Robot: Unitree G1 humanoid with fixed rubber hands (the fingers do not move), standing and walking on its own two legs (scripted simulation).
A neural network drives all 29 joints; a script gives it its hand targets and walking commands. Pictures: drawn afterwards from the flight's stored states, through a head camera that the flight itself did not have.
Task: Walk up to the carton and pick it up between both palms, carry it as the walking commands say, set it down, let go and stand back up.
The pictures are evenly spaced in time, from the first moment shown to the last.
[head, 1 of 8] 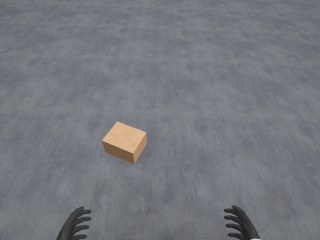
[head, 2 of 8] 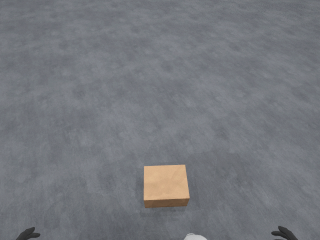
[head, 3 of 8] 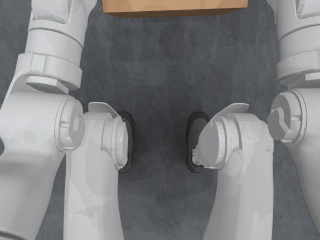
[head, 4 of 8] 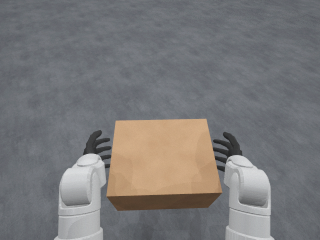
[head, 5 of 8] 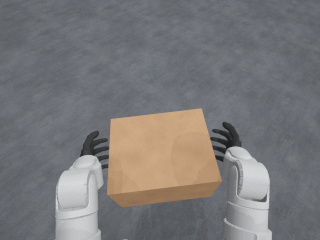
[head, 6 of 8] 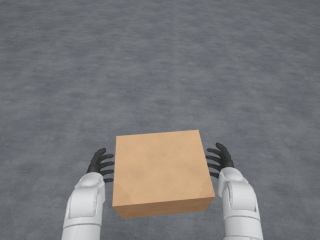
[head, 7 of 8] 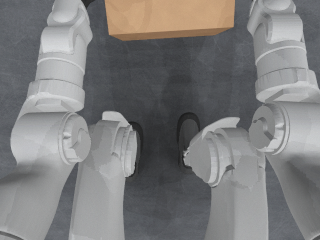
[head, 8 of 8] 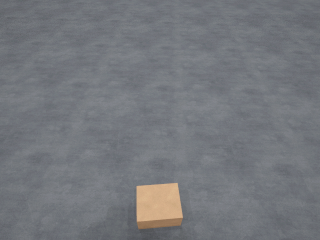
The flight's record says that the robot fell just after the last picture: no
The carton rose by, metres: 0.72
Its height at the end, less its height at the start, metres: +0.00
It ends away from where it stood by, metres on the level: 1.80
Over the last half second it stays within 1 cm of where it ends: yes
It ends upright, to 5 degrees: yes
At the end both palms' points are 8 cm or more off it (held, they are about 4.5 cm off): yes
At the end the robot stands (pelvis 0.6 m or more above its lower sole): yes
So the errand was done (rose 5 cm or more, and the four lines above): yes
